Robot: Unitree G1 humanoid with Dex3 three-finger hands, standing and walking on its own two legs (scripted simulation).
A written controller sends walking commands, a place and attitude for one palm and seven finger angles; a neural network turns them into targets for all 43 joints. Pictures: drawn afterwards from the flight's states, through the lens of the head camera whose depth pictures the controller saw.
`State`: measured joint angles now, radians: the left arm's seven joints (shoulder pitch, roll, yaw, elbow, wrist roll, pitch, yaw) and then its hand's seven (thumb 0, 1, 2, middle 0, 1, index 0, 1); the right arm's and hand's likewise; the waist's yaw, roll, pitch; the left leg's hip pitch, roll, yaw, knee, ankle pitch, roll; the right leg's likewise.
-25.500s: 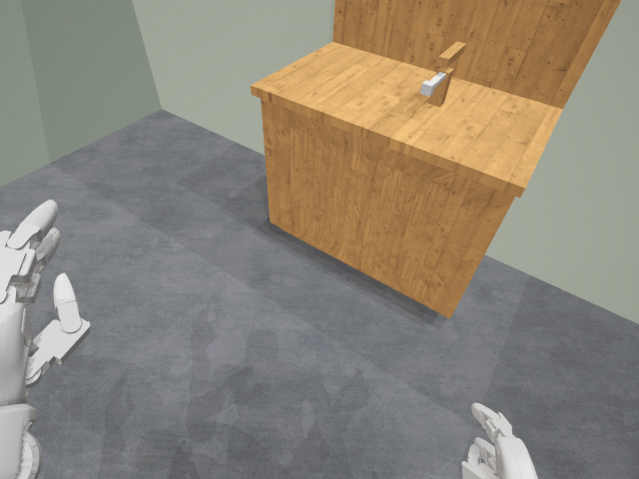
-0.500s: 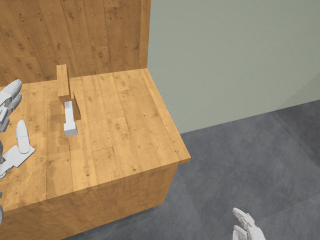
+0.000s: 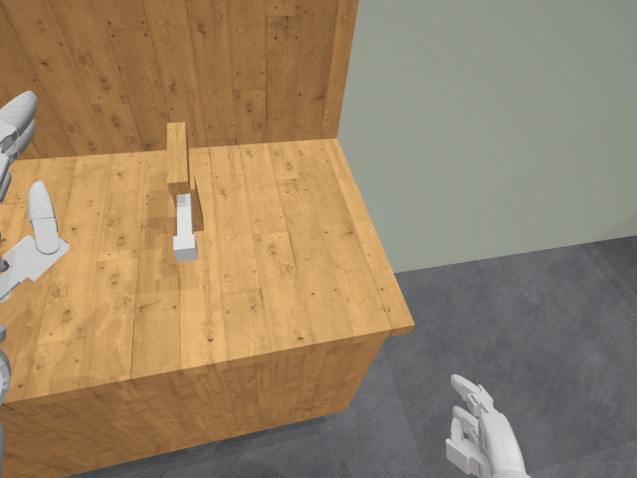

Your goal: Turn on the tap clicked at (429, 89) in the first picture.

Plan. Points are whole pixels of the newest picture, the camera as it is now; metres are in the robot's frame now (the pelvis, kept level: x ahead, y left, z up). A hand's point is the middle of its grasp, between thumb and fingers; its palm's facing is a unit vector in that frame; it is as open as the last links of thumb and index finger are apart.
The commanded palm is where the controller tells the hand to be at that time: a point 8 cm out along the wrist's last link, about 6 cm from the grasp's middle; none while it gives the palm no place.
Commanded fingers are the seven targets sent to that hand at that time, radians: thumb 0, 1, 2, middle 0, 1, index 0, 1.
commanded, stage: come to a stop and stand still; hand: left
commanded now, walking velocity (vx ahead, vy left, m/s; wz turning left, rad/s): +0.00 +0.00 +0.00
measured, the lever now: (185, 248) +0.37 +0.25 +0.02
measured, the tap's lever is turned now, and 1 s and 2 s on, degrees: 0 0 0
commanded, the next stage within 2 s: look again from close up in 0.56 s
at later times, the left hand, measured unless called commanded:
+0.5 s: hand (111, 291) +0.21 +0.22 +0.18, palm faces +0.39 -0.87 -0.31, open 7.4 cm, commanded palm +0.16 +0.26 +0.18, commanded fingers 0.00 0.90 0.90 -0.20 -0.30 -0.20 -0.30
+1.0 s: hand (115, 272) +0.24 +0.24 +0.16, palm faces +0.35 -0.87 -0.36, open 7.4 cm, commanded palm +0.19 +0.27 +0.18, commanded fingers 0.00 0.90 0.90 -0.20 -0.30 -0.20 -0.30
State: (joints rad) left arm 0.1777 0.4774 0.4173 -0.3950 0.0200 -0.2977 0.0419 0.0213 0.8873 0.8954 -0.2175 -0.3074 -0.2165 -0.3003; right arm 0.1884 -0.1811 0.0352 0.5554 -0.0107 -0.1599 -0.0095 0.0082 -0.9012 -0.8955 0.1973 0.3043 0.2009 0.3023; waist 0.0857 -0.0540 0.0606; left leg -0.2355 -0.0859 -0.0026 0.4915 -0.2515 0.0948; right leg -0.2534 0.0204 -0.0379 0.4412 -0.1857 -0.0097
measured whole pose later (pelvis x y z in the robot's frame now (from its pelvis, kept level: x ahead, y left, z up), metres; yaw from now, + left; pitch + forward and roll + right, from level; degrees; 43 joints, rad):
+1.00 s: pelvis +0.02 +0.00 +0.00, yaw -1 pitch +0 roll -1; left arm 0.42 0.37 0.35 -0.45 -0.05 -0.23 0.09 0.02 0.89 0.90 -0.21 -0.31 -0.21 -0.30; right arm 0.18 -0.19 0.02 0.57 0.01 -0.11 -0.03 0.01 -0.90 -0.90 0.20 0.30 0.20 0.30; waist 0.03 -0.02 0.04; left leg -0.18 -0.07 0.02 0.44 -0.26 0.08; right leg -0.20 0.03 -0.03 0.40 -0.19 -0.01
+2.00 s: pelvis +0.03 -0.07 +0.00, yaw -2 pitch +1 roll +0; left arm 0.48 0.38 0.35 -0.48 -0.06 -0.19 0.12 0.02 0.89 0.90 -0.21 -0.31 -0.21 -0.30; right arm 0.16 -0.24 -0.01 0.57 0.03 -0.06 -0.04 0.01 -0.90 -0.90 0.19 0.30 0.20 0.30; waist 0.00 0.01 0.05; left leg -0.20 -0.01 0.00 0.47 -0.27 0.01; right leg -0.22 0.08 -0.08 0.39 -0.20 -0.08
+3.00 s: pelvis +0.00 +0.00 +0.00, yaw -3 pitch +0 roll +0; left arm 0.27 0.40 0.44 -0.35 -0.06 -0.27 0.08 0.02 0.90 0.90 -0.20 -0.31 -0.21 -0.30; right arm 0.22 -0.21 0.01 0.57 0.01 -0.16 0.02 0.01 -0.90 -0.90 0.20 0.30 0.20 0.30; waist 0.03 -0.01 0.06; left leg -0.22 -0.09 0.04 0.47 -0.25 0.10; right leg -0.28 -0.01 -0.04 0.48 -0.19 -0.01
